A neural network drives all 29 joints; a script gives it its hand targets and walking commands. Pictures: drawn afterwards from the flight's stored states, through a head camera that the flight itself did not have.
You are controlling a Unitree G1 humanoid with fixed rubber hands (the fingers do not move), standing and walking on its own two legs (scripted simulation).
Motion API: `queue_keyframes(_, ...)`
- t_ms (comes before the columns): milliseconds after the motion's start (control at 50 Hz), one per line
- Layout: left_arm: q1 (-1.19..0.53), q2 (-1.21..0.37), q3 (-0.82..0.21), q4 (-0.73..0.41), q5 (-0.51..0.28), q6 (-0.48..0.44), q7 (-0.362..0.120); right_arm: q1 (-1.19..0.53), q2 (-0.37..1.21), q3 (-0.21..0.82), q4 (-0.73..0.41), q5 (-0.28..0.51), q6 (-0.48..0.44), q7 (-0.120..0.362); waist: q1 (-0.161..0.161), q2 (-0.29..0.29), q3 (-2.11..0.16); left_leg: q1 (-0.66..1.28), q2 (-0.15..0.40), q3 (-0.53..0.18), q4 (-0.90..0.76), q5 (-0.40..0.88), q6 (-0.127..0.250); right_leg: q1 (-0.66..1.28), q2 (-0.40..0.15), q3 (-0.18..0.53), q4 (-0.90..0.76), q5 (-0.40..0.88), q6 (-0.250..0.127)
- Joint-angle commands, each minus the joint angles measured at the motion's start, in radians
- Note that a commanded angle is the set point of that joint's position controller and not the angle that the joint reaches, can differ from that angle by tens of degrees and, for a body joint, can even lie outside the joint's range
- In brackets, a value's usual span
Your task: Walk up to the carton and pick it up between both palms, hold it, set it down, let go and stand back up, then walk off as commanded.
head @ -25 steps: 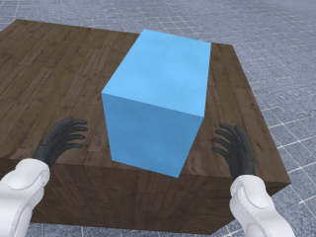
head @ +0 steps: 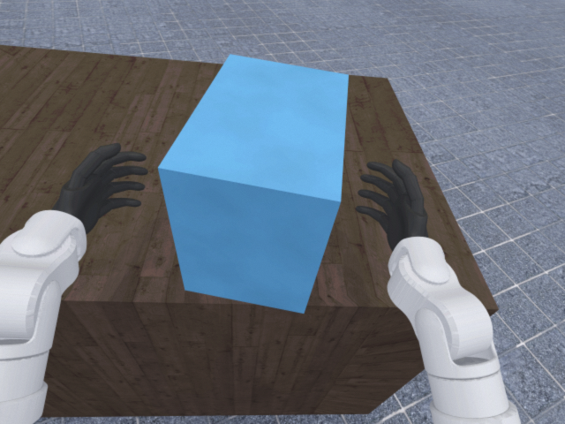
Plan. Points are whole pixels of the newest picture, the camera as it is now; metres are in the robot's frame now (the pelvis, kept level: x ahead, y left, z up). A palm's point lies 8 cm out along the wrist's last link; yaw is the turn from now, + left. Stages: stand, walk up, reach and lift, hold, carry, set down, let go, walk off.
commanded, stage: reach and lift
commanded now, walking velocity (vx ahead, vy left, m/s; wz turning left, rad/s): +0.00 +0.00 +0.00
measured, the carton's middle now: (266, 182) +0.45 -0.02 +0.10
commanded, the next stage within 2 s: none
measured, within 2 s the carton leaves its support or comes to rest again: neither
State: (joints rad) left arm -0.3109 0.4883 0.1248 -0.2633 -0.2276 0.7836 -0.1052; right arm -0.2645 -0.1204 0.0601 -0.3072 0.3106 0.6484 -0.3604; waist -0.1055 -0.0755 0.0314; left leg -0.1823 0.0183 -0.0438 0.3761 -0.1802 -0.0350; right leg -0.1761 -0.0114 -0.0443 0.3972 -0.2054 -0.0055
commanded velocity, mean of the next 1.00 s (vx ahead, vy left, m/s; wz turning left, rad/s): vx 0.00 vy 0.00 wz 0.00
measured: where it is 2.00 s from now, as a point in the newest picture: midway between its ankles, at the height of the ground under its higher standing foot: outside the picture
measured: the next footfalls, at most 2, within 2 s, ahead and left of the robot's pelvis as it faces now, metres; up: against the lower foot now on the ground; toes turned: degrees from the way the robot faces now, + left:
none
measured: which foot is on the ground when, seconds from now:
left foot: down 0.00-1.00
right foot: down 0.00-1.00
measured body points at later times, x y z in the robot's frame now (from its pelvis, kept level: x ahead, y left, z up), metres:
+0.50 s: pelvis +0.00 +0.00 +0.00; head +0.01 +0.03 +0.45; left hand +0.45 +0.18 +0.22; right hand +0.37 -0.18 +0.22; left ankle +0.01 +0.14 -0.74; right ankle +0.00 -0.11 -0.74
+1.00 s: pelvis +0.00 +0.00 +0.00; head +0.01 +0.03 +0.45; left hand +0.48 +0.15 +0.22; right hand +0.40 -0.18 +0.22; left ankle +0.01 +0.14 -0.74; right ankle +0.00 -0.11 -0.74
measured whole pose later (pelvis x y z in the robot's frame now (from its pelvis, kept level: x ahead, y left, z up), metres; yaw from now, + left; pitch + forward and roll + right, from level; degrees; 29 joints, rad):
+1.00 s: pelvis +0.00 +0.00 +0.00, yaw +0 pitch -1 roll +0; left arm -0.98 0.49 0.03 0.66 -0.23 0.59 -0.10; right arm -0.92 -0.14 0.05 0.50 0.36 0.53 -0.36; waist -0.20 -0.07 0.02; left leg -0.18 0.02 -0.04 0.38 -0.18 -0.03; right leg -0.18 -0.01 -0.04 0.40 -0.20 0.00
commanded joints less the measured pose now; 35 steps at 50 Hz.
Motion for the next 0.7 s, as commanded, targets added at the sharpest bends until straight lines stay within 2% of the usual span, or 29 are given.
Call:
queue_keyframes(0,-0.422,0.206,0.077,0.008,-0.041,0.008,-0.003,-0.381,-0.184,-0.145,-0.128,0.073,-0.019,-0.018,-0.035,0.137,-0.386,0.093,-0.017,0.119,-0.058,0.176,0.03,0.396,-0.003,0.078,-0.033,0.564,0.055)
queue_keyframes(20,-0.492,0.225,0.085,0.037,-0.05,0.005,-0.006,-0.44,-0.171,-0.142,-0.101,0.081,-0.019,-0.016,-0.022,0.154,-0.383,0.073,-0.026,0.125,-0.056,0.143,0.03,0.369,-0.011,0.089,-0.044,0.525,0.058)
queue_keyframes(40,-0.49,0.229,0.069,-0.017,-0.052,0.004,-0.004,-0.445,-0.2,-0.154,-0.146,0.068,-0.026,-0.015,-0.054,0.125,-0.439,0.078,-0.017,0.117,-0.052,0.146,0.036,0.413,-0.002,0.075,-0.026,0.532,0.058)
queue_keyframes(60,-0.571,0.24,0.07,0.056,-0.058,0.001,0.002,-0.513,-0.198,-0.164,-0.072,0.055,-0.014,-0.013,-0.04,0.161,-0.393,0.068,-0.016,0.122,-0.067,0.116,0.032,0.36,-0.002,0.07,-0.038,0.473,0.053)
queue_keyframes(80,-0.624,0.229,0.081,0.141,-0.046,-0.008,0.0,-0.524,-0.194,-0.18,0.013,0.028,-0.016,-0.014,-0.051,0.162,-0.374,0.034,-0.02,0.128,-0.07,0.072,0.039,0.327,0.001,0.074,-0.046,0.415,0.045)
queue_keyframes(100,-0.635,0.229,0.073,0.135,-0.052,-0.018,-0.001,-0.541,-0.191,-0.181,0.007,0.018,-0.021,-0.006,-0.057,0.154,-0.389,0.037,-0.022,0.128,-0.065,0.091,0.044,0.342,-0.003,0.075,-0.045,0.429,0.044)
queue_keyframes(120,-0.672,0.219,0.057,0.149,-0.07,-0.024,0.0,-0.577,-0.205,-0.187,0.051,0.027,-0.016,-0.002,-0.059,0.153,-0.369,0.024,-0.016,0.122,-0.075,0.053,0.042,0.308,0.005,0.071,-0.045,0.367,0.04)
queue_keyframes(140,-0.654,0.212,0.031,0.149,-0.065,-0.034,0.001,-0.57,-0.194,-0.183,0.066,0.035,-0.014,0.001,-0.066,0.185,-0.396,0.028,-0.013,0.125,-0.069,0.071,0.043,0.322,0.007,0.066,-0.04,0.372,0.028)
queue_keyframes(160,-0.789,0.239,0.029,0.2,-0.071,-0.053,0.007,-0.69,-0.197,-0.212,0.127,0.024,-0.011,0.009,-0.063,0.2,-0.399,0.004,-0.013,0.123,-0.07,0.009,0.044,0.281,0.013,0.064,-0.048,0.283,0.015)
queue_keyframes(200,-0.764,0.25,0.027,0.16,-0.076,-0.067,0.013,-0.658,-0.188,-0.176,0.089,0.05,-0.017,0.01,-0.075,0.174,-0.456,0.049,-0.021,0.115,-0.059,0.084,0.051,0.331,0.015,0.072,-0.035,0.402,0.03)
queue_keyframes(220,-0.798,0.258,0.033,0.161,-0.069,-0.076,0.011,-0.678,-0.176,-0.16,0.122,0.055,-0.019,0.011,-0.078,0.177,-0.485,0.048,-0.019,0.119,-0.051,0.089,0.05,0.355,0.015,0.075,-0.034,0.408,0.033)
queue_keyframes(240,-0.891,0.28,0.038,0.285,-0.077,-0.077,0.012,-0.772,-0.174,-0.172,0.189,0.049,-0.012,0.005,-0.067,0.198,-0.446,0.013,-0.026,0.122,-0.068,0.023,0.05,0.298,0.007,0.073,-0.043,0.341,0.033)
queue_keyframes(260,-0.807,0.269,0.037,0.287,-0.064,-0.067,0.009,-0.704,-0.177,-0.158,0.181,0.037,-0.022,0.003,-0.091,0.17,-0.464,0.05,-0.03,0.123,-0.06,0.094,0.05,0.348,0.003,0.073,-0.037,0.446,0.043)
queue_keyframes(280,-0.903,0.293,0.06,0.302,-0.055,-0.078,0.013,-0.799,-0.174,-0.158,0.174,0.046,-0.032,0.003,-0.07,0.18,-0.497,0.041,-0.037,0.126,-0.059,0.07,0.046,0.337,0.003,0.078,-0.039,0.421,0.046)
queue_keyframes(300,-0.888,0.275,0.039,0.332,-0.072,-0.073,0.011,-0.801,-0.175,-0.171,0.228,0.048,-0.029,0.01,-0.085,0.17,-0.469,0.036,-0.028,0.115,-0.061,0.068,0.05,0.324,0.004,0.072,-0.041,0.406,0.042)
queue_keyframes(340,-0.926,0.252,0.028,0.505,-0.066,-0.078,0.002,-0.868,-0.176,-0.163,0.349,0.041,-0.022,0.004,-0.08,0.17,-0.392,-0.012,-0.025,0.124,-0.077,-0.014,0.054,0.268,0.004,0.069,-0.056,0.316,0.037)
queue_keyframes(380,-0.974,0.277,0.028,0.506,-0.071,-0.094,0.008,-0.919,-0.188,-0.158,0.354,0.052,-0.025,0.01,-0.077,0.174,-0.419,-0.005,-0.025,0.116,-0.073,0.012,0.055,0.273,-0.001,0.073,-0.053,0.349,0.039)
queue_keyframes(400,-1.008,0.274,0.005,0.519,-0.08,-0.099,0.008,-0.949,-0.189,-0.155,0.35,0.065,-0.037,0.008,-0.092,0.163,-0.469,-0.01,-0.027,0.117,-0.063,0.011,0.056,0.302,-0.001,0.068,-0.046,0.366,0.039)
queue_keyframes(420,-1.069,0.273,0.008,0.598,-0.075,-0.117,0.009,-1.002,-0.179,-0.181,0.433,0.039,-0.037,0.008,-0.093,0.176,-0.419,0.0,-0.029,0.113,-0.08,-0.01,0.051,0.237,0.003,0.056,-0.058,0.317,0.039)
queue_keyframes(440,-1.083,0.287,0.008,0.613,-0.059,-0.125,0.007,-1.012,-0.185,-0.168,0.446,0.043,-0.049,0.006,-0.09,0.177,-0.441,0.015,-0.023,0.116,-0.07,0.018,0.047,0.259,0.006,0.055,-0.058,0.338,0.036)
queue_keyframes(460,-1.075,0.266,-0.002,0.527,-0.079,-0.119,0.018,-1.008,-0.182,-0.145,0.381,0.077,-0.053,0.012,-0.081,0.187,-0.516,0.04,-0.024,0.109,-0.064,0.086,0.036,0.307,0.01,0.06,-0.045,0.437,0.045)
queue_keyframes(480,-1.131,0.278,0.002,0.61,-0.083,-0.131,0.017,-1.038,-0.172,-0.159,0.483,0.064,-0.054,0.011,-0.088,0.204,-0.462,0.018,-0.029,0.111,-0.062,0.044,0.033,0.251,0.011,0.054,-0.05,0.403,0.047)
queue_keyframes(500,-1.124,0.244,-0.026,0.598,-0.085,-0.148,0.015,-1.031,-0.149,-0.152,0.459,0.07,-0.067,0.003,-0.094,0.207,-0.509,0.041,-0.027,0.11,-0.053,0.077,0.035,0.269,0.009,0.057,-0.047,0.438,0.041)
queue_keyframes(520,-1.181,0.266,-0.026,0.517,-0.077,-0.152,0.022,-1.071,-0.185,-0.168,0.432,0.07,-0.08,0.004,-0.107,0.231,-0.578,0.09,-0.021,0.097,-0.042,0.131,0.022,0.283,0.016,0.048,-0.038,0.502,0.04)
queue_keyframes(580,-1.159,0.259,-0.011,0.632,-0.061,-0.132,0.011,-1.058,-0.159,-0.133,0.512,0.088,-0.074,-0.004,-0.092,0.235,-0.564,0.089,-0.03,0.105,-0.026,0.182,0.021,0.299,0.018,0.05,-0.033,0.602,0.052)
queue_keyframes(600,-1.209,0.283,-0.004,0.613,-0.051,-0.124,0.012,-1.112,-0.203,-0.166,0.494,0.079,-0.08,-0.009,-0.108,0.231,-0.591,0.09,-0.033,0.097,-0.019,0.185,0.017,0.316,0.015,0.046,-0.027,0.645,0.06)
queue_keyframes(620,-1.171,0.277,0.002,0.577,-0.044,-0.108,0.012,-1.088,-0.207,-0.141,0.496,0.095,-0.08,-0.012,-0.106,0.232,-0.608,0.116,-0.039,0.1,-0.012,0.25,0.011,0.351,0.024,0.041,-0.013,0.714,0.063)
queue_keyframes(640,-1.214,0.263,-0.006,0.658,-0.058,-0.098,0.008,-1.147,-0.206,-0.153,0.514,0.094,-0.076,-0.014,-0.099,0.223,-0.575,0.079,-0.036,0.101,-0.016,0.183,0.01,0.314,0.022,0.038,-0.03,0.622,0.059)
queue_keyframes(680,-1.211,0.245,-0.025,0.71,-0.049,-0.109,0.005,-1.143,-0.227,-0.181,0.614,0.073,-0.077,-0.01,-0.124,0.228,-0.51,0.089,-0.024,0.089,-0.03,0.163,0.008,0.287,0.026,0.027,-0.039,0.601,0.054)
